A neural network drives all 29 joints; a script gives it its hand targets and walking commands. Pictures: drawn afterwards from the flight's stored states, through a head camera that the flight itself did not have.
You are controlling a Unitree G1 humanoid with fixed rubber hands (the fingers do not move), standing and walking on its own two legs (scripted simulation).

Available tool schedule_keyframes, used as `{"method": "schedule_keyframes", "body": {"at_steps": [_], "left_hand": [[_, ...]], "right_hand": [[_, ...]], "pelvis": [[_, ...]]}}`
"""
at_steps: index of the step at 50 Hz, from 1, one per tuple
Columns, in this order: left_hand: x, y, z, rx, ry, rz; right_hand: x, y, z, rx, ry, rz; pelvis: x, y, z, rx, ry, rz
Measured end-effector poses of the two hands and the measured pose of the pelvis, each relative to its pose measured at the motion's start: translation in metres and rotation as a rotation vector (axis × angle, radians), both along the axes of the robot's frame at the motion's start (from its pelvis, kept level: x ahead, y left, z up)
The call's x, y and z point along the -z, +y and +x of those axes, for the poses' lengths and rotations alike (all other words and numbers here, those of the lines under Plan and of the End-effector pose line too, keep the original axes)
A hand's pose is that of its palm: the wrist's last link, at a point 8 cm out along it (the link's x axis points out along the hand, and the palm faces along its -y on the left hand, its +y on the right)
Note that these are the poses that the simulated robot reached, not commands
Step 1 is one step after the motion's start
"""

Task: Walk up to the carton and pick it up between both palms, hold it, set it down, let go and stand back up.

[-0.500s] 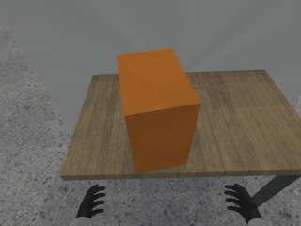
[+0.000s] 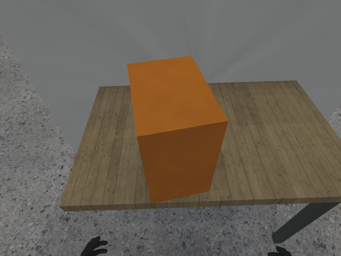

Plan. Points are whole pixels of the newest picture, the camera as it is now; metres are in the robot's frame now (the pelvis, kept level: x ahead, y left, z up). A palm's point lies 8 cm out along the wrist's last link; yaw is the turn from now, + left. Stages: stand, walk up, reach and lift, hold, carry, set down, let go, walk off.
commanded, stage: stand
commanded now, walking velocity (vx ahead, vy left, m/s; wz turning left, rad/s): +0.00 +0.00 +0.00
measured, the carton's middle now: (170, 132) +0.42 +0.02 +0.04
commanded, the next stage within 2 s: none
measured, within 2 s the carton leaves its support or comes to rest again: neither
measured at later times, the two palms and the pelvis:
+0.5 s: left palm out of the picture +0.00 +0.24 -0.15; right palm out of the picture -0.04 -0.20 -0.13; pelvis -0.01 +0.02 +0.00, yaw -1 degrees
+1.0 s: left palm out of the picture -0.05 +0.22 -0.15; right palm out of the picture -0.08 -0.19 -0.14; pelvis -0.03 +0.02 +0.00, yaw -1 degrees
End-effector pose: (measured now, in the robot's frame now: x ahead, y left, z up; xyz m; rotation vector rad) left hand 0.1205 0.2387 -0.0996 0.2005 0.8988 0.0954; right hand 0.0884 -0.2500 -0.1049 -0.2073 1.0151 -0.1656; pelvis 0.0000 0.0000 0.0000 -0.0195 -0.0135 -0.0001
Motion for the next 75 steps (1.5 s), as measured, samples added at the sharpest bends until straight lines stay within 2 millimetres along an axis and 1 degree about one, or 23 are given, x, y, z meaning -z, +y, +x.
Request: {"method": "schedule_keyframes", "body": {"at_steps": [4, 8, 13, 19, 24, 28, 36, 45, 51, 57, 75], "left_hand": [[0.022, 0.009, -0.032, -0.029, 0.119, -0.002], [0.037, 0.014, -0.061, -0.049, 0.223, -0.004], [0.044, 0.015, -0.086, -0.069, 0.307, -0.009], [0.046, 0.011, -0.106, -0.088, 0.360, -0.025], [0.046, 0.006, -0.120, -0.100, 0.394, -0.038], [0.047, 0.002, -0.131, -0.109, 0.422, -0.047], [0.049, -0.007, -0.152, -0.120, 0.478, -0.066], [0.050, -0.014, -0.167, -0.124, 0.516, -0.073], [0.049, -0.018, -0.172, -0.120, 0.526, -0.074], [0.049, -0.020, -0.172, -0.117, 0.521, -0.072], [0.049, -0.020, -0.174, -0.113, 0.506, -0.065]], "right_hand": [[0.006, -0.010, -0.036, 0.057, 0.101, -0.033], [0.009, -0.009, -0.069, 0.101, 0.179, -0.045], [0.015, 0.004, -0.098, 0.130, 0.246, -0.024], [0.024, 0.029, -0.119, 0.130, 0.295, 0.030], [0.029, 0.045, -0.127, 0.128, 0.312, 0.068], [0.032, 0.052, -0.132, 0.130, 0.322, 0.085], [0.035, 0.057, -0.144, 0.142, 0.353, 0.093], [0.037, 0.060, -0.158, 0.152, 0.395, 0.102], [0.038, 0.060, -0.165, 0.159, 0.410, 0.105], [0.040, 0.060, -0.168, 0.161, 0.421, 0.109], [0.040, 0.058, -0.169, 0.155, 0.416, 0.110]], "pelvis": [[0.003, 0.002, 0.001, 0.004, 0.021, -0.002], [0.004, 0.006, 0.000, 0.006, 0.027, 0.003], [0.004, 0.010, -0.002, 0.010, 0.024, 0.011], [0.002, 0.014, -0.007, 0.013, 0.018, 0.014], [0.000, 0.017, -0.012, 0.015, 0.013, 0.016], [0.000, 0.019, -0.015, 0.017, 0.010, 0.018], [-0.001, 0.021, -0.022, 0.020, 0.004, 0.021], [-0.001, 0.021, -0.029, 0.021, -0.002, 0.024], [-0.001, 0.020, -0.033, 0.021, -0.006, 0.023], [-0.001, 0.019, -0.036, 0.020, -0.009, 0.023], [-0.001, 0.016, -0.045, 0.017, -0.012, 0.023]]}}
